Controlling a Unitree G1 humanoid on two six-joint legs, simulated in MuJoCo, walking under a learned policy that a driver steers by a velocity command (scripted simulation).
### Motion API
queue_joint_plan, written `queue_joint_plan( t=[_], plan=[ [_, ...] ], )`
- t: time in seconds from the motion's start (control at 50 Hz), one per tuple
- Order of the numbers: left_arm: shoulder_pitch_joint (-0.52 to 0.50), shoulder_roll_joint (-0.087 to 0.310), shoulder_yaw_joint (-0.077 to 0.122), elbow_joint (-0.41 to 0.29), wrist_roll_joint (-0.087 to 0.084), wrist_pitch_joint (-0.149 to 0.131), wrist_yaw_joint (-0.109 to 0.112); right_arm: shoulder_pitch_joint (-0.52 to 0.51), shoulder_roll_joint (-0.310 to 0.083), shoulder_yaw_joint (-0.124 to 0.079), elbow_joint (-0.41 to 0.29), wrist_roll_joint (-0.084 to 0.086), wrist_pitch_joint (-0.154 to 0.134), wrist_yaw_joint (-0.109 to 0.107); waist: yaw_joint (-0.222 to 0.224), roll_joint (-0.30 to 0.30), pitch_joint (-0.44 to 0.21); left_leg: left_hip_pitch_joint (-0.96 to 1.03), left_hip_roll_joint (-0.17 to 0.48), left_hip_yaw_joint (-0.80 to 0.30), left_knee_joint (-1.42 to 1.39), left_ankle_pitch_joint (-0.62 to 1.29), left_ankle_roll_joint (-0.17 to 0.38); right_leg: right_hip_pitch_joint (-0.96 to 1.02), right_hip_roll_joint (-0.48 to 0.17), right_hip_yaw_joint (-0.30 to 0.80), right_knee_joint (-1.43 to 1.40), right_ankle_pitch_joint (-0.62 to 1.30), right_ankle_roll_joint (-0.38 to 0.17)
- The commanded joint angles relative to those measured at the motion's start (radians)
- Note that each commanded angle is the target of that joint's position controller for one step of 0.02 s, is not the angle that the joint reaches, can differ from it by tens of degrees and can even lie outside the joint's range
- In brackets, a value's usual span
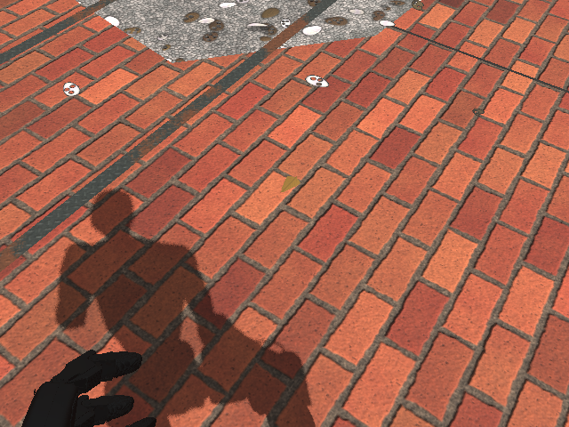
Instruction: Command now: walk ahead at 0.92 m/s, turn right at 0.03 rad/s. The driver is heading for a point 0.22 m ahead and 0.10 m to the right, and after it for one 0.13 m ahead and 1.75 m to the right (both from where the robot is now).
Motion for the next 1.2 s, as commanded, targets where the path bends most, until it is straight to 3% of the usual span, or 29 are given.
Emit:
queue_joint_plan(
  t=[0.02,0.06,0.08,0.1,0.12,0.14,0.16,0.18,0.2,0.22,0.28,0.34,0.42,0.52,0.54,0.56,0.58,0.6,0.64,0.72,0.86,1.02,1.04,1.06,1.08,1.1,1.12,1.16,1.2],
  plan=[
    [-0.156,0.084,0.025,-0.094,-0.017,-0.016,-0.015,0.054,-0.153,-0.039,0.013,-0.007,0.002,-0.005,-0.029,0.109,0.101,-0.078,0.262,-0.041,-0.111,0.461,0.096,0.084,0.033,-0.073,-0.081,-0.048,-0.058],
    [0.003,0.132,0.056,-0.059,-0.010,-0.015,-0.019,0.039,-0.183,-0.041,0.027,-0.038,0.017,-0.008,0.062,0.141,-0.024,0.066,0.276,0.001,0.093,1.016,0.049,0.197,0.120,-0.129,-0.048,-0.162,-0.111],
    [0.177,0.160,0.072,-0.017,-0.017,-0.009,-0.018,-0.014,-0.206,-0.043,0.019,-0.056,0.026,-0.010,0.170,0.160,-0.129,0.071,0.261,0.047,0.291,1.240,0.016,0.352,0.146,-0.141,-0.045,-0.131,-0.136],
    [0.384,0.180,0.074,0.032,-0.011,0.000,-0.015,-0.072,-0.191,-0.036,-0.012,-0.069,0.027,-0.017,0.265,0.116,-0.250,-0.115,0.229,0.078,0.581,1.119,-0.024,0.657,0.071,-0.047,0.004,-0.008,-0.162],
    [0.408,0.287,0.086,0.051,0.020,-0.002,-0.028,0.126,-0.039,0.000,-0.029,-0.065,0.014,-0.006,0.127,-0.285,-0.422,-0.555,0.042,0.112,1.077,0.152,-0.143,1.105,-0.207,0.454,0.050,0.149,-0.382],
    [0.447,0.214,0.091,0.051,0.010,0.002,-0.034,0.138,-0.110,0.011,-0.019,-0.039,0.001,0.005,0.189,-0.261,-0.570,-0.696,-0.010,0.019,1.205,-0.133,-0.160,1.250,-0.264,0.767,-0.122,-0.006,-0.434],
    [0.358,0.176,0.083,0.014,0.010,0.016,-0.023,-0.025,-0.184,-0.008,-0.066,-0.012,-0.010,0.006,0.214,-0.127,-0.436,-0.756,0.063,-0.014,1.188,-0.085,-0.144,1.144,-0.221,0.649,-0.125,-0.067,-0.369],
    [0.287,0.164,0.078,-0.003,0.001,0.030,-0.018,-0.166,-0.186,-0.003,-0.114,-0.026,-0.022,0.005,0.205,0.022,-0.301,-0.739,0.091,0.008,1.096,-0.057,-0.130,0.951,-0.163,0.529,-0.145,0.023,-0.323],
    [0.248,0.173,0.076,-0.012,-0.001,0.036,-0.017,-0.232,-0.169,-0.002,-0.141,-0.040,-0.026,0.001,0.167,0.096,-0.183,-0.748,0.095,0.037,1.039,-0.065,-0.135,0.786,-0.132,0.464,-0.161,0.168,-0.322],
    [0.239,0.174,0.077,-0.009,0.002,0.036,-0.010,-0.234,-0.162,-0.003,-0.152,-0.051,-0.022,-0.001,0.131,0.106,-0.151,-0.703,0.116,0.037,0.964,-0.048,-0.138,0.683,-0.098,0.407,-0.185,0.258,-0.320],
    [0.204,0.162,0.075,0.003,-0.005,0.052,0.004,-0.185,-0.128,0.005,-0.137,-0.056,-0.001,-0.016,0.070,0.040,-0.120,-0.640,0.124,0.050,0.741,-0.036,-0.175,0.514,-0.033,0.326,-0.204,0.360,-0.310],
    [0.207,0.212,0.093,0.015,-0.012,0.090,0.034,-0.241,-0.114,0.011,-0.148,-0.047,0.015,-0.026,0.070,0.008,-0.173,-0.539,0.055,0.086,0.517,0.119,-0.209,0.404,0.020,0.299,-0.186,0.385,-0.277],
    [0.236,0.205,0.098,0.025,-0.031,0.146,0.072,-0.379,-0.116,0.009,-0.177,-0.037,0.023,-0.016,0.115,-0.046,-0.187,-0.474,-0.001,0.051,0.298,0.317,-0.201,0.392,0.083,0.349,-0.151,0.097,-0.159],
    [0.195,0.164,0.098,-0.006,-0.016,0.167,0.084,-0.385,-0.165,-0.019,-0.166,-0.030,-0.001,-0.013,0.107,-0.121,-0.131,-0.411,0.052,-0.032,0.081,0.344,-0.175,0.479,0.076,0.503,-0.062,-0.169,-0.131],
    [0.176,0.141,0.090,-0.017,-0.019,0.170,0.078,-0.335,-0.161,-0.022,-0.149,-0.030,-0.007,-0.013,0.084,-0.094,-0.148,-0.307,0.099,-0.025,-0.024,0.437,-0.148,0.458,0.109,0.482,0.022,-0.280,-0.112],
    [0.252,0.072,0.070,-0.008,-0.014,0.173,0.069,-0.312,-0.177,-0.024,-0.146,-0.042,-0.003,-0.020,0.122,0.058,-0.225,-0.102,0.272,-0.147,-0.017,0.562,-0.062,0.354,0.184,0.377,0.221,-0.657,-0.074],
    [0.340,0.064,0.064,-0.015,-0.017,0.174,0.065,-0.324,-0.195,-0.023,-0.166,-0.067,0.016,-0.029,0.178,0.214,-0.233,0.035,0.457,-0.375,0.008,0.789,0.080,0.160,0.290,0.225,0.362,-0.960,-0.029],
    [0.410,0.153,0.079,-0.018,-0.013,0.168,0.052,-0.286,-0.192,-0.034,-0.150,-0.057,0.030,-0.029,0.185,0.305,-0.286,0.030,0.585,-0.538,-0.012,0.656,0.177,0.095,0.194,0.159,0.543,-0.929,0.010],
    [0.322,0.249,0.114,0.021,-0.025,0.185,0.050,-0.359,-0.115,-0.020,-0.180,-0.045,0.044,-0.035,0.148,0.131,-0.155,-0.111,0.426,-0.287,-0.017,0.433,0.101,0.071,0.125,0.130,0.656,-0.752,0.062],
    [0.275,0.159,0.091,-0.013,-0.021,0.197,0.052,-0.369,-0.133,-0.025,-0.160,-0.053,0.067,-0.048,0.138,0.153,-0.085,-0.265,0.321,-0.028,-0.089,0.404,0.092,0.074,0.066,0.002,0.697,-0.608,0.083],
    [0.184,0.131,0.079,-0.063,-0.016,0.188,0.038,-0.322,-0.182,-0.054,-0.118,-0.049,0.075,-0.043,0.095,0.162,-0.138,-0.152,0.410,0.102,-0.115,0.406,0.143,0.074,-0.031,-0.030,0.497,-0.541,0.083],
    [0.190,0.133,0.095,-0.070,-0.018,0.219,0.002,-0.333,-0.226,-0.087,-0.089,-0.003,0.071,-0.001,0.129,0.173,-0.145,-0.166,0.457,0.275,0.011,0.407,0.039,0.351,0.011,-0.142,0.057,-0.489,-0.027],
    [0.235,0.148,0.108,-0.051,-0.018,0.221,0.007,-0.309,-0.202,-0.085,-0.075,0.004,0.072,0.002,0.148,0.140,-0.148,-0.217,0.427,0.316,0.097,0.350,-0.016,0.448,0.041,-0.136,-0.037,-0.424,-0.063],
    [0.316,0.217,0.136,-0.026,-0.017,0.220,0.022,-0.257,-0.155,-0.075,-0.054,-0.004,0.074,0.008,0.165,-0.010,-0.129,-0.378,0.347,0.381,0.292,0.187,-0.102,0.600,-0.004,0.001,-0.151,-0.219,-0.126],
    [0.330,0.367,0.166,-0.048,-0.018,0.214,0.042,-0.256,-0.107,-0.058,-0.110,-0.054,0.077,0.011,0.113,-0.349,-0.099,-0.743,0.192,0.411,0.610,-0.268,-0.212,0.744,-0.251,0.404,-0.134,0.160,-0.282],
    [0.289,0.334,0.155,-0.085,0.029,0.178,0.031,-0.382,-0.136,-0.064,-0.150,-0.064,0.073,-0.004,0.187,-0.228,-0.180,-0.805,0.140,0.178,0.772,-0.270,-0.209,0.658,-0.287,0.502,-0.188,0.036,-0.387],
    [0.252,0.299,0.145,-0.076,0.035,0.153,0.024,-0.420,-0.163,-0.073,-0.158,-0.039,0.074,-0.016,0.170,-0.141,-0.147,-0.812,0.149,0.129,0.809,-0.176,-0.179,0.623,-0.239,0.419,-0.221,-0.089,-0.346],
    [0.161,0.233,0.126,-0.078,-0.009,0.146,0.038,-0.373,-0.171,-0.080,-0.129,-0.038,0.075,-0.036,0.113,-0.080,-0.114,-0.810,0.166,0.097,0.767,-0.025,-0.160,0.583,-0.169,0.334,-0.208,-0.170,-0.259],
    [0.122,0.210,0.111,-0.093,-0.008,0.155,0.054,-0.345,-0.167,-0.080,-0.116,-0.046,0.069,-0.033,0.088,-0.098,-0.143,-0.719,0.131,0.098,0.758,0.055,-0.176,0.523,-0.118,0.292,-0.185,-0.090,-0.243]
  ],
)
Velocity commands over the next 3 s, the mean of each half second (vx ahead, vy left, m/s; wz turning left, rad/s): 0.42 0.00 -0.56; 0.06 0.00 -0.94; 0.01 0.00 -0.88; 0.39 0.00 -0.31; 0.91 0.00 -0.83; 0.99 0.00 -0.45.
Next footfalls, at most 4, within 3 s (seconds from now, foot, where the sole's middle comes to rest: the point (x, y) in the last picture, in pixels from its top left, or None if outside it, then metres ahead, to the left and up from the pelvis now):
0.10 right None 0.33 -0.15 -0.77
0.56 left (281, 397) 0.55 -0.06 -0.77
1.06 right None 0.32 -0.22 -0.77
1.50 left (329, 395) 0.54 -0.17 -0.77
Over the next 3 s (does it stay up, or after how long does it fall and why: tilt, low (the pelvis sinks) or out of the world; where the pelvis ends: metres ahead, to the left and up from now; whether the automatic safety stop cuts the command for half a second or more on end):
stays up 0.20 -0.91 0.00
